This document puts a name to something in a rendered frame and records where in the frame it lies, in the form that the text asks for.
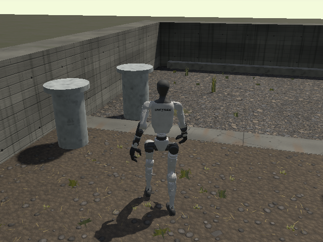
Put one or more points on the robot right hand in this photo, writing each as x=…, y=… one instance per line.
x=180, y=136

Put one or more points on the left robot upper arm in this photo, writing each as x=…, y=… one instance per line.
x=144, y=114

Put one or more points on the right robot upper arm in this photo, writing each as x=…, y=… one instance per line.
x=180, y=113

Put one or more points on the robot right forearm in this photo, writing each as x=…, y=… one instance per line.
x=184, y=131

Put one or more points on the robot left forearm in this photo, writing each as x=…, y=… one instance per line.
x=137, y=137

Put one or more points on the robot left hand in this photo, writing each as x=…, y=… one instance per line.
x=132, y=151

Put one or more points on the right robot shin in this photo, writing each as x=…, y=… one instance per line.
x=172, y=191

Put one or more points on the right robot foot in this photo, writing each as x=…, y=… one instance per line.
x=172, y=211

